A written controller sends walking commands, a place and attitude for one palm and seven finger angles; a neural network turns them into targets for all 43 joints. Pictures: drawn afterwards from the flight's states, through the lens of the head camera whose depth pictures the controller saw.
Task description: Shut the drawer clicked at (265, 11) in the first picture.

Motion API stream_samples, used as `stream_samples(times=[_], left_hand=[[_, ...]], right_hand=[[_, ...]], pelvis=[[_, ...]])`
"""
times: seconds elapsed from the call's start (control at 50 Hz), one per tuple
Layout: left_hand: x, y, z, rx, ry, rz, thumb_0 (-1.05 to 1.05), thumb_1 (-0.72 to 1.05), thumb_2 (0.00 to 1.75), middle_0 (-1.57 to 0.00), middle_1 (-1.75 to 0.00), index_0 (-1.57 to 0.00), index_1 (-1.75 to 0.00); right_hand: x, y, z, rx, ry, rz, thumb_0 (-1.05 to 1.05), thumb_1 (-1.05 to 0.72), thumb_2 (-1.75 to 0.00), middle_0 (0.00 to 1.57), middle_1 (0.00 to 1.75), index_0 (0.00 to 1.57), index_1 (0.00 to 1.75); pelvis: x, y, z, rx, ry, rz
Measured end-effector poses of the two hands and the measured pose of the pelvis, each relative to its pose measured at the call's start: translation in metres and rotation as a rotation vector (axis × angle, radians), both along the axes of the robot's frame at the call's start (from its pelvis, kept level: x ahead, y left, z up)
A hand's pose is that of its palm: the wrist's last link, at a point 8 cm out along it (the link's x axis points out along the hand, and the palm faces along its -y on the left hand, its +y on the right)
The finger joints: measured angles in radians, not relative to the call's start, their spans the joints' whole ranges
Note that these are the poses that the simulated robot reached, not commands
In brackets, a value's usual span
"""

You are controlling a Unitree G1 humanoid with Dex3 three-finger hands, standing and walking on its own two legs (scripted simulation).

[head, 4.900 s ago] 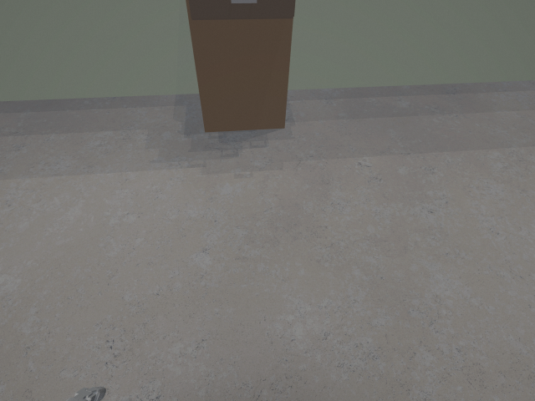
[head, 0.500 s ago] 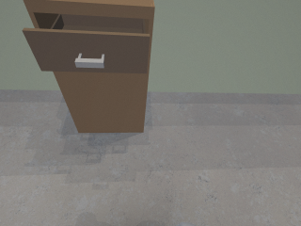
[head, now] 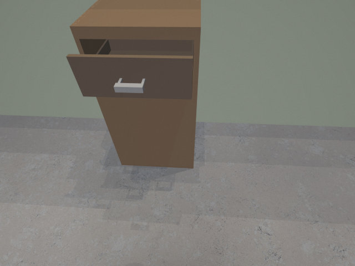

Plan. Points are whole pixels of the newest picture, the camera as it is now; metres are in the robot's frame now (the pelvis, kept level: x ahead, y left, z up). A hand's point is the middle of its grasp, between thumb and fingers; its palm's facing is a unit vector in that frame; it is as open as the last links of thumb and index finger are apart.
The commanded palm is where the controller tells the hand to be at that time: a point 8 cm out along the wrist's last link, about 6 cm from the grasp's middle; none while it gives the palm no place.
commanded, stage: take the last steps up to it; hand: left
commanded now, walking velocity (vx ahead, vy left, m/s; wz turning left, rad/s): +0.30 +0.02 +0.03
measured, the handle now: (130, 84) +0.71 +0.23 +0.02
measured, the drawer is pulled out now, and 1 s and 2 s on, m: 0.14 0.14 0.14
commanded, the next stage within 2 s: come to a stop and stand still in 0.64 s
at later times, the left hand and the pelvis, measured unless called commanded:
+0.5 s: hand (102, 250) +0.20 +0.23 -0.18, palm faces +0.00 -0.98 -0.21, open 7.4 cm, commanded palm none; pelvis +0.12 +0.04 -0.01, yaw -1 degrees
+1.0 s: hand (122, 221) +0.28 +0.20 -0.19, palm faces +0.04 -0.98 -0.18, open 7.3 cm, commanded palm none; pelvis +0.25 +0.03 -0.02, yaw -2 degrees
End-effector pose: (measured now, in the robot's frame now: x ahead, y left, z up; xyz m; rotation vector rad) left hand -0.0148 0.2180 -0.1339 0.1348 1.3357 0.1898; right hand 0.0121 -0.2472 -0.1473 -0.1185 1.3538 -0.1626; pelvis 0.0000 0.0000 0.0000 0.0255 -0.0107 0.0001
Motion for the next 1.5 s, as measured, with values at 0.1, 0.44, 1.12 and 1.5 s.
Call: stream_samples(times=[0.1, 0.44, 1.12, 1.5], left_hand=[[-0.030, 0.013, -0.009, -0.034, 0.099, 0.070, 0.00, 0.91, 0.90, -0.20, -0.30, -0.20, -0.30], [0.146, 0.072, -0.014, -0.005, -0.028, -0.035, 0.00, 0.91, 0.90, -0.19, -0.30, -0.19, -0.30], [0.284, 0.038, -0.025, -0.005, 0.045, -0.021, 0.00, 0.92, 0.90, -0.20, -0.30, -0.20, -0.30], [0.270, -0.015, -0.013, 0.038, -0.016, -0.064, 0.00, 0.92, 0.90, -0.20, -0.30, -0.20, -0.30]], right_hand=[[0.030, 0.019, 0.005, -0.022, -0.002, 0.058, 0.01, -0.91, -0.90, 0.19, 0.30, 0.20, 0.30], [0.041, 0.089, -0.002, 0.016, 0.092, -0.042, 0.00, -0.92, -0.90, 0.20, 0.30, 0.20, 0.30], [0.310, 0.049, 0.000, -0.038, -0.117, 0.043, 0.00, -0.92, -0.90, 0.19, 0.30, 0.20, 0.30], [0.234, -0.015, -0.017, -0.013, -0.010, -0.029, 0.00, -0.91, -0.90, 0.19, 0.30, 0.20, 0.30]], pelvis=[[0.014, 0.018, -0.002, -0.011, 0.012, 0.019], [0.101, 0.051, -0.007, -0.005, -0.009, -0.008], [0.248, 0.025, -0.012, -0.019, 0.002, -0.036], [0.220, -0.026, -0.013, -0.018, 0.000, -0.023]])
